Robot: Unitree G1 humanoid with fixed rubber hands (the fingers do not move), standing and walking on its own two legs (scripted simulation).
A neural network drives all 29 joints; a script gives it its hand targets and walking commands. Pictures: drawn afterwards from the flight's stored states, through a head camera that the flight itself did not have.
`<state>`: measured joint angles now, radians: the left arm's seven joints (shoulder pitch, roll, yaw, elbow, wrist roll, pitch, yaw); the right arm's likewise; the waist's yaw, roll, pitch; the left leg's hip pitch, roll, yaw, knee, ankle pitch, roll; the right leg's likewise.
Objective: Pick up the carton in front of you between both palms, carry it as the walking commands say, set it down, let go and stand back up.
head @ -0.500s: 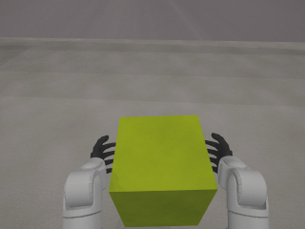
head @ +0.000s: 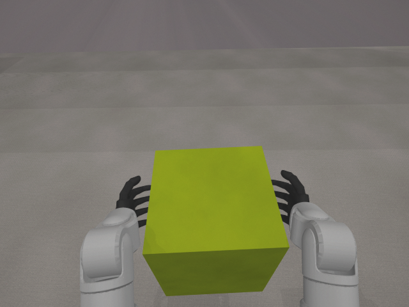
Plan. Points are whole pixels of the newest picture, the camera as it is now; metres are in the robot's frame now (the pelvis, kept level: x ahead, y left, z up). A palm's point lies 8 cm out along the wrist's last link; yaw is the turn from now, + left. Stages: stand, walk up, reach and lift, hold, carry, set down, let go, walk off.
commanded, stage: carry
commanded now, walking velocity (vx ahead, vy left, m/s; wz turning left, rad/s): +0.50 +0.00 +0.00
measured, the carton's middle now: (211, 224) +0.30 +0.00 +0.02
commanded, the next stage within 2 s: none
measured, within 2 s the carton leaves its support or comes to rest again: neither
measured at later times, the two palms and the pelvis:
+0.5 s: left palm (142, 120) +0.60 +0.18 +0.08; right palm (247, 114) +0.60 -0.12 +0.09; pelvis +0.33 +0.03 -0.01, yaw -1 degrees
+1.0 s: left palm (164, 68) +0.93 +0.14 +0.09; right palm (242, 66) +0.93 -0.16 +0.09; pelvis +0.66 -0.01 +0.00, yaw +2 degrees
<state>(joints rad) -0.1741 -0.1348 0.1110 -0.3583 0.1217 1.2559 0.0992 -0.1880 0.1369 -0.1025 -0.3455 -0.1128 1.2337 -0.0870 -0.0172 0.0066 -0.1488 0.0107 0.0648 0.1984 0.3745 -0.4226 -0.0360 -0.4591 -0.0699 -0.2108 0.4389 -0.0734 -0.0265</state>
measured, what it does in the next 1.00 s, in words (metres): walks ahead: left foot, then right foot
